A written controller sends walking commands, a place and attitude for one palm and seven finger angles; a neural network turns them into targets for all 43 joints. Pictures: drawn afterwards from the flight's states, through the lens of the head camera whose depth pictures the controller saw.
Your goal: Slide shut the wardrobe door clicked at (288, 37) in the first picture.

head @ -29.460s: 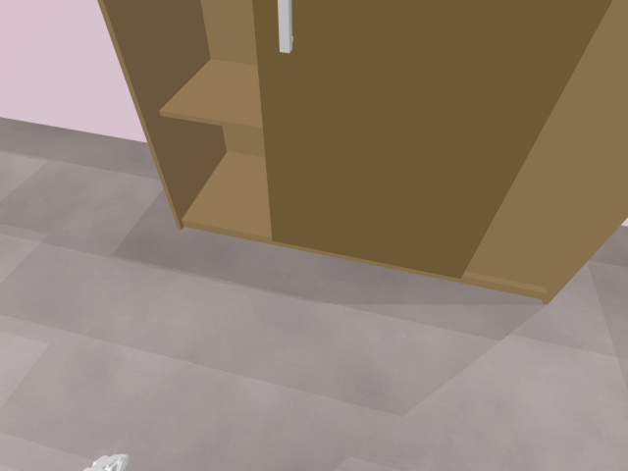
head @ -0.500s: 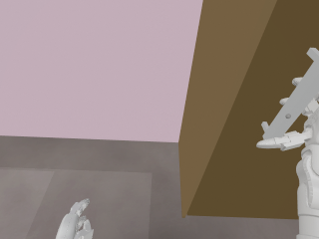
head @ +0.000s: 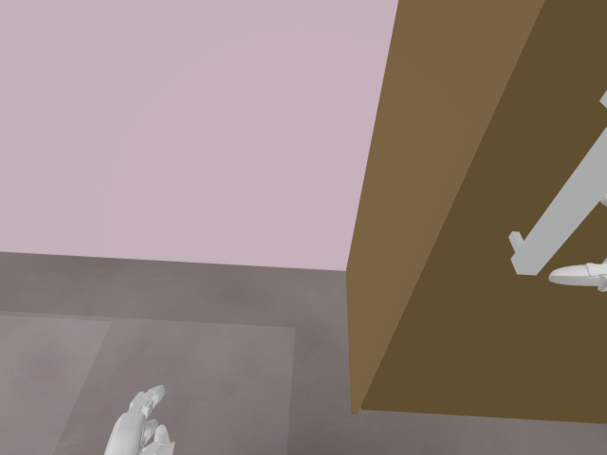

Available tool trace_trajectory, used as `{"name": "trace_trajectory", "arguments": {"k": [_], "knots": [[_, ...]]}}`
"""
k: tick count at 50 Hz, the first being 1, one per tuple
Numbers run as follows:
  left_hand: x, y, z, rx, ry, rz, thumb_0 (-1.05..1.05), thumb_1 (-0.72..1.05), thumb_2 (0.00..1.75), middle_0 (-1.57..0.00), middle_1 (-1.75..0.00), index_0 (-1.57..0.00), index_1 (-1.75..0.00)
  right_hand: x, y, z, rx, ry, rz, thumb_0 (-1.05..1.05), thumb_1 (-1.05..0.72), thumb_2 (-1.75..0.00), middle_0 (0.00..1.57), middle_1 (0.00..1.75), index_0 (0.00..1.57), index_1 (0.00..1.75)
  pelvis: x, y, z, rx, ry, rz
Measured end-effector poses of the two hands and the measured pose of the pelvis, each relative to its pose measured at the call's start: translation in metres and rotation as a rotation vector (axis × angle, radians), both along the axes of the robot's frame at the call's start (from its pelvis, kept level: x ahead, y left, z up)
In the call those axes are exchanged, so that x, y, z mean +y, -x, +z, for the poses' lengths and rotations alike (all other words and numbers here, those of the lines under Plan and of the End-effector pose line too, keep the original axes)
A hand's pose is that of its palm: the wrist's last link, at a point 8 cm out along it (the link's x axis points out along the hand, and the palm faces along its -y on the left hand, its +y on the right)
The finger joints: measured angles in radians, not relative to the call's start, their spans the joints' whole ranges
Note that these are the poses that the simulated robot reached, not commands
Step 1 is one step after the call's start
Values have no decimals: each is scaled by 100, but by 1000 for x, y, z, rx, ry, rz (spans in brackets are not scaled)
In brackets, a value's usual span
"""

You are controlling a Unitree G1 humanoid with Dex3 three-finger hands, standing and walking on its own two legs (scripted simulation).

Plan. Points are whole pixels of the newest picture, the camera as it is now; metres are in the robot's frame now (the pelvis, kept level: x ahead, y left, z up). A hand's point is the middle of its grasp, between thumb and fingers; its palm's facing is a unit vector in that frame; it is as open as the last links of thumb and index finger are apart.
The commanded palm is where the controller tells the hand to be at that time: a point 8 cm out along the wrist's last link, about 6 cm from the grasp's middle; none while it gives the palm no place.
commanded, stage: slip the hand off the handle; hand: right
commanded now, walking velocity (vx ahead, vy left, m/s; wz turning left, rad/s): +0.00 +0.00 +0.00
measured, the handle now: (563, 193) +0.37 -0.28 +0.20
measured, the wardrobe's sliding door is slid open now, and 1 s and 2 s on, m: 0.00 0.00 0.00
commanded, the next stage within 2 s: draw the hand back to the body in 0.82 s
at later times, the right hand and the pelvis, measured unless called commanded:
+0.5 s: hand out of the picture +0.27 -0.33 +0.19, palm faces +0.45 +0.87 -0.19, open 14.7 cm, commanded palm +0.22 -0.36 +0.20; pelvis +0.00 -0.02 +0.00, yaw +0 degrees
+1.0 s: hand out of the picture +0.20 -0.32 +0.19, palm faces +0.42 +0.89 -0.18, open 14.7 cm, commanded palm +0.16 -0.36 +0.20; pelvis +0.00 -0.02 +0.00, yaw -2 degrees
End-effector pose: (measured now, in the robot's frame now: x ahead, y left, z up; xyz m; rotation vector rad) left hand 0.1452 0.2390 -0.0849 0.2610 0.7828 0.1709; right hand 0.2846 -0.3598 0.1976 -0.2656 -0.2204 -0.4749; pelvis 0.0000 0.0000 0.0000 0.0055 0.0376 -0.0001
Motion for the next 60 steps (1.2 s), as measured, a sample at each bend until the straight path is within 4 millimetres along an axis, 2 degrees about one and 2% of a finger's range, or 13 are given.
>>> {"name": "trace_trajectory", "arguments": {"k": [8,13,19,27,34,39,45,48,53,60], "knots": [[11,24,-8,65,-49,21,2,90,90,-20,-30,-20,-30,-17,2,1,-25,17,42,-1,55,-20,31,120,25,115,-5,4,-3,16,-8,-9],[7,27,-7,54,-43,32,2,90,90,-20,-30,-20,-30,-17,5,0,-31,15,66,-1,55,-20,30,120,25,115,-10,3,-3,21,-10,-1],[-10,12,-1,-12,-9,13,2,90,90,-20,-30,-20,-30,-11,25,-3,-44,20,80,-1,55,-20,27,117,25,115,-16,-1,-2,11,-8,13],[-37,-26,11,-108,16,-78,2,90,90,-20,-30,-20,-30,-14,66,-1,-55,27,33,-1,55,-20,26,116,25,115,-21,-4,-2,-12,-10,-4],[-56,-53,24,-180,24,-149,2,90,90,-20,-30,-20,-30,-11,93,-2,-37,25,34,-1,55,-20,25,116,25,115,-23,-4,-1,-32,-12,-21],[-62,-60,29,-207,30,-175,2,90,90,-20,-30,-20,-30,-6,110,-1,-38,31,43,-1,55,-20,25,116,25,115,-21,-3,0,-43,-13,-25],[-61,-54,28,-203,33,-182,2,90,90,-20,-30,-20,-30,-2,126,0,-32,39,37,-1,55,-20,26,116,25,115,-19,-1,0,-53,-13,-30],[-58,-48,24,-187,28,-178,2,90,90,-20,-30,-20,-30,-3,129,1,-37,37,30,-1,55,-20,26,116,26,115,-17,2,0,-57,-12,-34],[-49,-38,22,-179,25,-138,2,90,90,-20,-30,-20,-30,-6,121,-8,59,-102,145,-1,55,-20,25,116,25,115,-14,3,3,-81,-15,-42],[-37,-37,36,-272,46,-117,2,90,90,-20,-30,-20,-30,1,113,-7,184,-167,337,-1,55,-20,25,116,25,115,-12,3,6,-108,-16,-29]]}}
